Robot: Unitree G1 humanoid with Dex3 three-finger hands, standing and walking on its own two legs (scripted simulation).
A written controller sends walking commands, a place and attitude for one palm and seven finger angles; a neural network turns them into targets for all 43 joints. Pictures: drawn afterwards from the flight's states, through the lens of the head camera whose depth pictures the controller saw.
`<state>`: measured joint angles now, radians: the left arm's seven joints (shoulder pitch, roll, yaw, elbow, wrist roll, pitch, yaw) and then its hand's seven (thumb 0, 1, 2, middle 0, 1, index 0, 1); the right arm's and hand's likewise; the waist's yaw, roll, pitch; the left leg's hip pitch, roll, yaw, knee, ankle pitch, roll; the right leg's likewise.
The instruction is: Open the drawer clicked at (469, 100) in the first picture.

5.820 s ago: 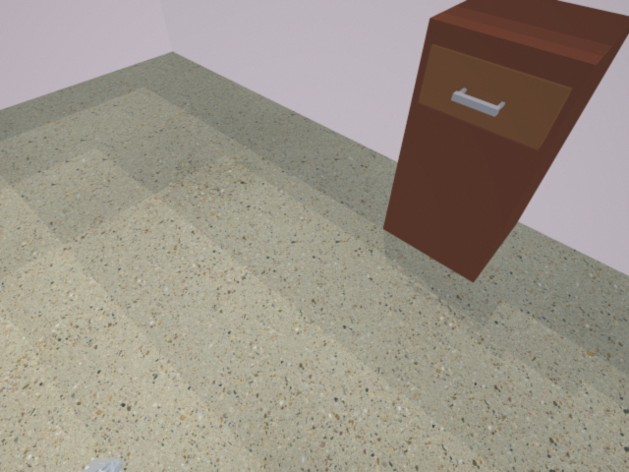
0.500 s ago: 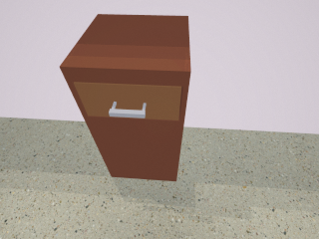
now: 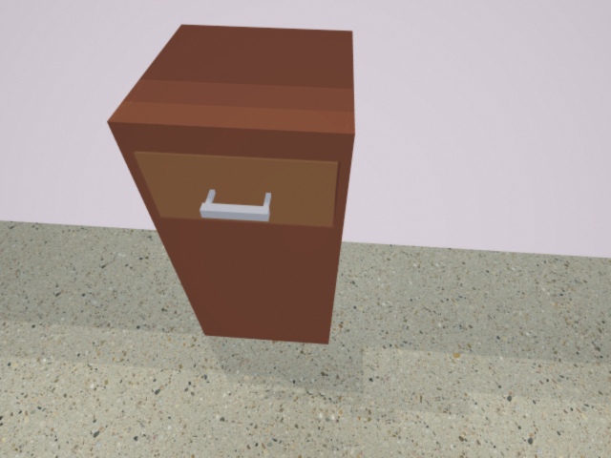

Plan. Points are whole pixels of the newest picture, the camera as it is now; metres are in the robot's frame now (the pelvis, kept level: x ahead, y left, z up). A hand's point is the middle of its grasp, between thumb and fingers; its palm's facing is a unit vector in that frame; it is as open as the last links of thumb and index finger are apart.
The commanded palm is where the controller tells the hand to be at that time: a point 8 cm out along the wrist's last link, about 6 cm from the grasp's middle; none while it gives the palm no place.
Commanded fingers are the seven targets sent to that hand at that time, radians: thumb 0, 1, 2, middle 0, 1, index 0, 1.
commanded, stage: look again from close up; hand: left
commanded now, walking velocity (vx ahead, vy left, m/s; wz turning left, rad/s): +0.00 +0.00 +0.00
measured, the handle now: (237, 204) +0.58 +0.17 -0.06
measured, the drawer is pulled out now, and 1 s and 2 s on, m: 0.00 0.00 0.00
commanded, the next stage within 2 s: shuffle to correct the standing spot in 0.42 s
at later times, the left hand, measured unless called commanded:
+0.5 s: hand out of the picture -0.02 +0.19 -0.19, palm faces +0.06 -0.98 -0.17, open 7.4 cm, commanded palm none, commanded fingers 0.00 0.90 0.90 -0.20 -0.30 -0.20 -0.30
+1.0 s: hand out of the picture -0.04 +0.16 -0.20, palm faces +0.10 -0.99 -0.12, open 7.4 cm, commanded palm none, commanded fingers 0.00 0.90 0.90 -0.20 -0.30 -0.20 -0.30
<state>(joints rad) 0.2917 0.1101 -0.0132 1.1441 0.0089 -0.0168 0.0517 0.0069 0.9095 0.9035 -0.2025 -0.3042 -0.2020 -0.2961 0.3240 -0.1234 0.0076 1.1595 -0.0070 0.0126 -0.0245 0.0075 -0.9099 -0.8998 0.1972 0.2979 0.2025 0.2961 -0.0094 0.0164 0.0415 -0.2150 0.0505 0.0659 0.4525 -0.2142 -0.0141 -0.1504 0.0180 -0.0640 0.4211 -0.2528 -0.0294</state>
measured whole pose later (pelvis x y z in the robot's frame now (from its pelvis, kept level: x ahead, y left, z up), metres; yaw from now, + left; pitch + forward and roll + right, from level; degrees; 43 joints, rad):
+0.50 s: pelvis -0.01 +0.03 -0.01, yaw +1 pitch -2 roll -1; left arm 0.34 0.16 -0.01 1.07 0.01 0.00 0.04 0.01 0.91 0.90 -0.20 -0.30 -0.20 -0.30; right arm 0.30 -0.15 0.01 1.07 -0.01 0.00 -0.02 0.01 -0.92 -0.90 0.20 0.30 0.20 0.30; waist 0.00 -0.02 0.01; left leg -0.24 0.00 0.06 0.51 -0.23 0.03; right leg -0.18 -0.03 -0.07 0.50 -0.28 0.01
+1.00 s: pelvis +0.02 +0.01 -0.01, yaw +1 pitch -2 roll -1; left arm 0.45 0.13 0.03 1.08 0.02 -0.01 0.03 0.00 0.91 0.90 -0.20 -0.30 -0.20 -0.30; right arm 0.33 -0.13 -0.01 1.07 -0.02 -0.02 -0.02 0.01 -0.91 -0.90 0.20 0.30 0.20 0.30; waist 0.02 -0.03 -0.01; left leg -0.29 0.04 0.10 0.60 -0.25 0.04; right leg -0.17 0.01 -0.09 0.56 -0.36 -0.03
